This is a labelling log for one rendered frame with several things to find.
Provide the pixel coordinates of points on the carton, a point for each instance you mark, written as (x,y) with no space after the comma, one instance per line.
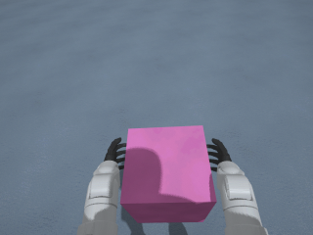
(167,175)

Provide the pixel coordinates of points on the left robot hand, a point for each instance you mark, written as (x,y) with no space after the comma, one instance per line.
(112,153)

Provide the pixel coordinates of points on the right robot hand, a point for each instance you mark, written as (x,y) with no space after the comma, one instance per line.
(222,154)

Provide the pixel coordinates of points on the right robot forearm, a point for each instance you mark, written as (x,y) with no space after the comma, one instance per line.
(238,201)

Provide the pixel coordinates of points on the left robot forearm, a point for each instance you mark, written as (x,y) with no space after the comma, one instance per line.
(99,217)

